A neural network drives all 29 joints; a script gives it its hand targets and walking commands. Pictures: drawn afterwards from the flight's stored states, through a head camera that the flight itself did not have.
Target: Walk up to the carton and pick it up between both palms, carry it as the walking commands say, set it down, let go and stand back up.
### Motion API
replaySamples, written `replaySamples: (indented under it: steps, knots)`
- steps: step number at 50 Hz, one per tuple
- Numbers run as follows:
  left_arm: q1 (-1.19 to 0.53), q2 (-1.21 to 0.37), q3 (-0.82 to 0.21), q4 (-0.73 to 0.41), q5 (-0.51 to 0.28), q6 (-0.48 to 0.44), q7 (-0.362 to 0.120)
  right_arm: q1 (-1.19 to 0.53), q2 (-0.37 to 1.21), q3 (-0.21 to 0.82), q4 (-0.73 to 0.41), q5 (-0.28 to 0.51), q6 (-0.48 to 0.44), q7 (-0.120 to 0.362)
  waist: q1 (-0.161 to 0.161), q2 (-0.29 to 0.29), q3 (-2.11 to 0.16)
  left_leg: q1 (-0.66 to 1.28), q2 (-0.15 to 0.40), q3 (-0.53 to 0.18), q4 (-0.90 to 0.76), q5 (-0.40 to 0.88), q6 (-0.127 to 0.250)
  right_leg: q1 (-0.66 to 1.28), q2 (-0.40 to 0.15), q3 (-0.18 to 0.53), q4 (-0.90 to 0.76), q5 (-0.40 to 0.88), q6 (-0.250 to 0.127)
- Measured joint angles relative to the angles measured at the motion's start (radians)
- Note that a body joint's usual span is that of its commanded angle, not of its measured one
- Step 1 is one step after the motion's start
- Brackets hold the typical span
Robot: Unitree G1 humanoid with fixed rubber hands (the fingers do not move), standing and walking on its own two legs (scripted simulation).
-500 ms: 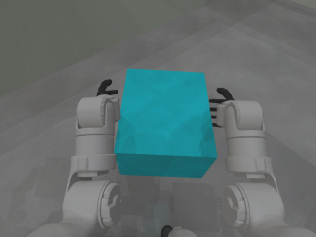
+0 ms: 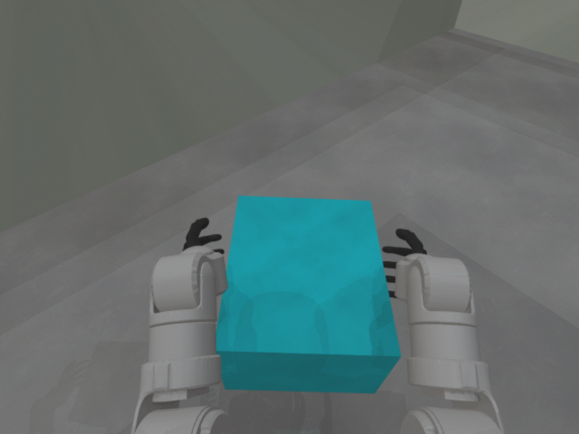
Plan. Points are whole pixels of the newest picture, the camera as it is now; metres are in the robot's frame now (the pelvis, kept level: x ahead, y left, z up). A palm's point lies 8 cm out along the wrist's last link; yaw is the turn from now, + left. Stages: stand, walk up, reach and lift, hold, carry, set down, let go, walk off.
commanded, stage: carry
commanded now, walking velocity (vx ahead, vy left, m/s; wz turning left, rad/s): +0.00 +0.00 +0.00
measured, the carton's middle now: (302, 288) +0.34 -0.01 +0.00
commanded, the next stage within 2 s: hold in 1.76 s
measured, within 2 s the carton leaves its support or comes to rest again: neither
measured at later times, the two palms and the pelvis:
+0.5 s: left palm (142, 299) +0.29 +0.20 +0.06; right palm (359, 290) +0.30 -0.09 +0.06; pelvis +0.00 +0.04 -0.01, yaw +1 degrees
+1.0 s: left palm (158, 282) +0.32 +0.19 +0.06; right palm (366, 282) +0.32 -0.10 +0.05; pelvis +0.02 +0.04 -0.01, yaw +1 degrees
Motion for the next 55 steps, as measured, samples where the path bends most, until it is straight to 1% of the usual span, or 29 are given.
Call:
replaySamples:
  steps: [2,3,7,10,12,13,15,17,19,20,21,22,23,27,29,31,33,35,37,39,44,45,46,47,48,50,51,53,55]
  knots:
    - [0.051,-0.011,-0.016,-0.015,0.011,-0.018,-0.01,0.046,0.006,0.009,-0.009,-0.008,-0.021,0.015,-0.002,-0.001,-0.016,0.005,0.0,0.001,0.007,-0.009,0.005,0.008,0.0,0.001,0.001,-0.005,0.006]
    - [0.076,-0.002,-0.033,-0.019,0.015,-0.026,-0.03,0.067,0.012,0.014,-0.015,-0.014,-0.032,0.024,-0.003,-0.003,-0.024,0.007,0.0,0.002,0.012,-0.014,0.007,0.01,0.0,0.002,0.004,-0.008,0.008]
    - [0.12,0.02,-0.058,-0.031,0.009,-0.053,-0.067,0.127,0.031,0.034,-0.051,-0.011,-0.063,0.011,0.003,-0.014,-0.038,0.003,-0.003,0.002,0.038,-0.031,0.016,0.007,-0.005,0.003,0.028,-0.022,0.017]
    - [0.129,0.023,-0.062,-0.016,0.01,-0.078,-0.068,0.139,0.037,0.035,-0.036,-0.017,-0.094,0.014,0.015,-0.02,-0.046,-0.001,-0.008,0.003,0.06,-0.043,0.025,0.004,-0.01,0.004,0.047,-0.032,0.026]
    - [0.141,0.028,-0.066,0.01,0.034,-0.104,-0.098,0.148,0.044,0.027,-0.006,-0.045,-0.126,0.042,0.023,-0.021,-0.056,-0.002,-0.011,0.003,0.073,-0.051,0.031,0.004,-0.013,0.004,0.059,-0.039,0.031]
    - [0.146,0.03,-0.07,0.015,0.032,-0.11,-0.098,0.156,0.042,0.031,-0.002,-0.049,-0.134,0.047,0.028,-0.022,-0.057,-0.002,-0.013,0.002,0.079,-0.055,0.034,0.004,-0.016,0.004,0.065,-0.043,0.034]
    - [0.147,0.035,-0.08,0.003,0.005,-0.106,-0.069,0.157,0.03,0.047,-0.01,-0.025,-0.132,0.034,0.037,-0.025,-0.045,-0.003,-0.016,0.0,0.095,-0.062,0.04,0.006,-0.02,0.002,0.078,-0.05,0.04]
    - [0.143,0.028,-0.065,0.037,0.021,-0.127,-0.082,0.147,0.031,0.033,0.03,-0.047,-0.153,0.057,0.045,-0.026,-0.048,-0.002,-0.019,-0.001,0.099,-0.067,0.046,0.009,-0.023,0.002,0.079,-0.052,0.046]
    - [0.15,0.036,-0.08,0.023,-0.007,-0.126,-0.055,0.148,0.023,0.047,0.02,-0.028,-0.148,0.039,0.05,-0.028,-0.04,0.001,-0.023,-0.002,0.101,-0.068,0.051,0.013,-0.028,0.001,0.082,-0.054,0.052]
    - [0.153,0.035,-0.081,0.021,-0.007,-0.128,-0.055,0.147,0.025,0.045,0.023,-0.03,-0.152,0.042,0.052,-0.032,-0.042,-0.001,-0.026,-0.001,0.102,-0.069,0.053,0.01,-0.03,0.002,0.086,-0.056,0.053]
    - [0.155,0.031,-0.074,0.041,0.015,-0.143,-0.076,0.147,0.035,0.03,0.048,-0.055,-0.172,0.063,0.052,-0.035,-0.05,-0.002,-0.029,-0.001,0.1,-0.069,0.054,0.007,-0.033,0.003,0.088,-0.059,0.055]
    - [0.158,0.036,-0.078,0.048,0.017,-0.149,-0.077,0.151,0.036,0.031,0.056,-0.062,-0.182,0.068,0.053,-0.038,-0.046,0.001,-0.031,-0.001,0.101,-0.07,0.055,0.008,-0.035,0.004,0.094,-0.062,0.056]
    - [0.159,0.045,-0.088,0.038,0.003,-0.145,-0.065,0.153,0.032,0.041,0.048,-0.049,-0.182,0.057,0.052,-0.038,-0.036,0.002,-0.033,0.0,0.108,-0.072,0.056,0.008,-0.038,0.004,0.103,-0.067,0.058]
    - [0.171,0.038,-0.094,0.018,-0.001,-0.156,-0.057,0.176,0.038,0.042,0.026,-0.037,-0.199,0.049,0.053,-0.033,-0.019,-0.002,-0.039,0.003,0.126,-0.085,0.063,-0.002,-0.043,0.008,0.131,-0.083,0.063]
    - [0.161,0.037,-0.096,0.005,-0.022,-0.148,-0.032,0.178,0.031,0.046,0.009,-0.015,-0.194,0.035,0.052,-0.031,-0.002,-0.002,-0.04,0.002,0.132,-0.089,0.066,-0.001,-0.045,0.007,0.137,-0.087,0.065]
    - [0.153,0.031,-0.087,0.029,-0.003,-0.157,-0.053,0.179,0.035,0.027,0.026,-0.036,-0.207,0.061,0.052,-0.026,0.001,0.003,-0.038,0.001,0.128,-0.089,0.065,0.005,-0.043,0.006,0.13,-0.086,0.065]
    - [0.147,0.034,-0.094,0.018,-0.017,-0.15,-0.039,0.178,0.029,0.034,0.012,-0.018,-0.2,0.047,0.049,-0.021,0.013,0.008,-0.038,0.002,0.123,-0.088,0.066,0.009,-0.043,0.006,0.126,-0.086,0.065]
    - [0.148,0.028,-0.079,0.058,0.036,-0.185,-0.1,0.184,0.043,0.017,0.034,-0.059,-0.227,0.076,0.044,-0.013,0.0,0.008,-0.039,0.002,0.116,-0.088,0.066,0.008,-0.043,0.007,0.122,-0.087,0.064]
    - [0.155,0.035,-0.092,0.026,0.008,-0.181,-0.084,0.197,0.034,0.044,-0.01,-0.024,-0.213,0.038,0.039,-0.011,0.011,0.01,-0.039,0.003,0.116,-0.09,0.065,0.007,-0.043,0.008,0.128,-0.092,0.064]
    - [0.155,0.031,-0.088,0.035,0.028,-0.196,-0.104,0.2,0.04,0.039,-0.008,-0.036,-0.225,0.044,0.033,-0.014,0.006,0.007,-0.039,0.003,0.115,-0.091,0.064,0.002,-0.043,0.007,0.131,-0.095,0.063]
    - [0.142,0.034,-0.093,0.009,-0.001,-0.187,-0.064,0.173,0.022,0.05,-0.018,0.014,-0.21,0.004,0.025,-0.022,0.024,0.009,-0.04,0.004,0.114,-0.091,0.062,0.0,-0.044,0.009,0.137,-0.099,0.061]
    - [0.14,0.032,-0.092,0.009,0.0,-0.187,-0.065,0.165,0.02,0.048,-0.013,0.013,-0.208,0.009,0.025,-0.022,0.021,0.007,-0.039,0.004,0.113,-0.091,0.062,-0.001,-0.042,0.008,0.134,-0.098,0.061]
    - [0.139,0.026,-0.082,0.03,0.02,-0.198,-0.083,0.159,0.023,0.035,0.011,-0.008,-0.219,0.032,0.025,-0.022,0.011,0.007,-0.038,0.002,0.108,-0.09,0.062,0.0,-0.042,0.007,0.129,-0.097,0.061]
    - [0.137,0.026,-0.082,0.04,0.02,-0.202,-0.081,0.154,0.019,0.031,0.025,-0.015,-0.223,0.041,0.025,-0.021,0.011,0.011,-0.038,0.0,0.104,-0.089,0.061,0.004,-0.042,0.005,0.125,-0.097,0.06]
    - [0.14,0.031,-0.094,0.026,0.004,-0.191,-0.063,0.155,0.011,0.04,0.016,-0.003,-0.214,0.035,0.025,-0.02,0.013,0.011,-0.036,-0.002,0.104,-0.09,0.06,0.006,-0.04,0.002,0.123,-0.097,0.059]
    - [0.13,0.022,-0.077,0.057,0.033,-0.204,-0.087,0.146,0.014,0.024,0.055,-0.033,-0.233,0.071,0.03,-0.021,0.005,0.012,-0.034,-0.003,0.102,-0.09,0.058,0.006,-0.038,0.001,0.121,-0.098,0.057]
    - [0.135,0.024,-0.079,0.063,0.033,-0.207,-0.087,0.156,0.013,0.028,0.056,-0.038,-0.238,0.078,0.032,-0.022,-0.002,0.011,-0.033,-0.003,0.101,-0.091,0.057,0.005,-0.038,0.001,0.121,-0.099,0.056]
    - [0.151,0.032,-0.098,0.022,0.006,-0.192,-0.066,0.17,0.005,0.058,0.016,-0.007,-0.22,0.047,0.032,-0.021,0.005,0.015,-0.034,-0.002,0.101,-0.094,0.056,0.005,-0.038,0.002,0.128,-0.104,0.055]
    - [0.168,0.037,-0.104,0.015,0.026,-0.194,-0.098,0.186,0.023,0.054,0.007,-0.031,-0.224,0.058,0.032,-0.017,-0.008,0.012,-0.033,-0.001,0.101,-0.096,0.055,0.0,-0.037,0.003,0.132,-0.109,0.055]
